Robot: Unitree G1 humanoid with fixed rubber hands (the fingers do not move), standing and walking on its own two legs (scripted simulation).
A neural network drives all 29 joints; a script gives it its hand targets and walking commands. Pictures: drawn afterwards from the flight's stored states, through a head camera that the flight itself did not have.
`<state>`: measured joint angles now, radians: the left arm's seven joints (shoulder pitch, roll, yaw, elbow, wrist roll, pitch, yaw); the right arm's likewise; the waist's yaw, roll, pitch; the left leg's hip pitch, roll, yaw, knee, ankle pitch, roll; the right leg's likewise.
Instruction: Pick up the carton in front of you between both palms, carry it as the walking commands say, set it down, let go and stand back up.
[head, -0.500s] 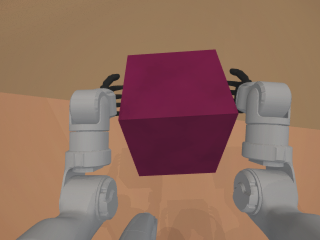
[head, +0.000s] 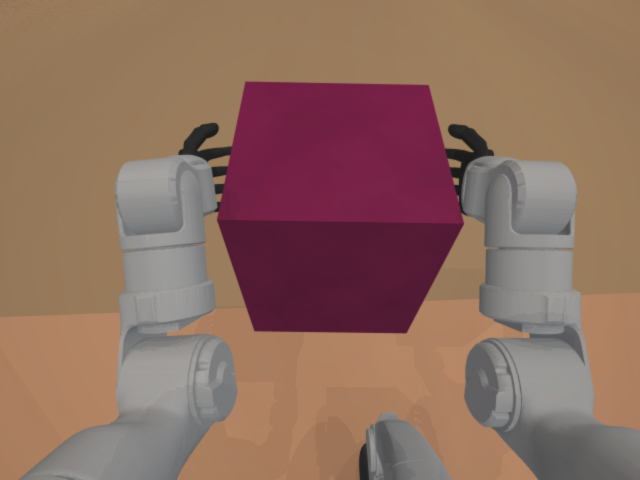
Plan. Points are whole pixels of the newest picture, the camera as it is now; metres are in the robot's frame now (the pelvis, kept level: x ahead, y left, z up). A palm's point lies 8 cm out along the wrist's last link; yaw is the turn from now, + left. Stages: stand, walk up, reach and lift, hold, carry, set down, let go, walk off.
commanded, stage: carry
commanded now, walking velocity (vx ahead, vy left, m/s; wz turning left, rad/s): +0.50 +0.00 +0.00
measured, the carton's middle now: (333, 219) +0.40 -0.03 +0.10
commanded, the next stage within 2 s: none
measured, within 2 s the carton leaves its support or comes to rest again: neither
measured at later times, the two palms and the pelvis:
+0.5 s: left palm (181, 23) +0.69 +0.17 +0.21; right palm (384, 9) +0.70 -0.13 +0.22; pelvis +0.32 +0.00 +0.02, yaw +0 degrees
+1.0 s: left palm out of the picture +0.97 +0.15 +0.24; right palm out of the picture +1.00 -0.15 +0.24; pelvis +0.61 -0.02 +0.08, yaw +1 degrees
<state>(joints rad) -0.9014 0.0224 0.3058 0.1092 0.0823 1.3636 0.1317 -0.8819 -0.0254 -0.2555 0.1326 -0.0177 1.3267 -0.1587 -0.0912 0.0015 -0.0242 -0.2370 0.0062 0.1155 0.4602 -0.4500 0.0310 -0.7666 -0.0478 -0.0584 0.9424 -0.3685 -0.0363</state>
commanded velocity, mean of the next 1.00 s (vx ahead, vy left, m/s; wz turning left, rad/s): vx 0.50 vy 0.00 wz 0.00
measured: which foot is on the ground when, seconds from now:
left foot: down 0.00-0.10, up 0.12-0.44, down 0.46-0.90, up 0.92-1.00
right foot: up 0.00-0.06, down 0.08-0.50, up 0.52-0.86, down 0.88-1.00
